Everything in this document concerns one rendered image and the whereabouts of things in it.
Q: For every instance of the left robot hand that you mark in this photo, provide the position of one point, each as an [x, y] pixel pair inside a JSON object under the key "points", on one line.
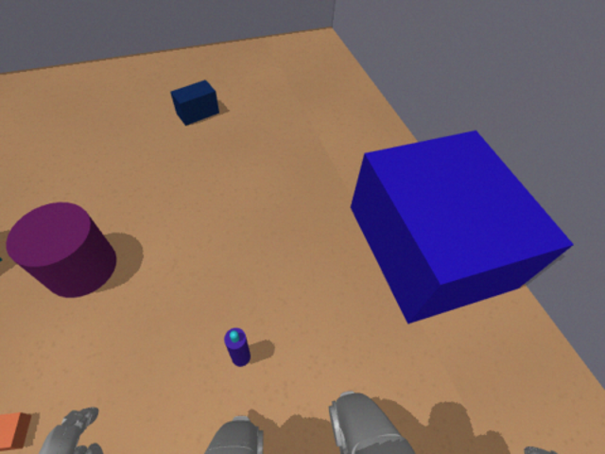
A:
{"points": [[63, 439]]}

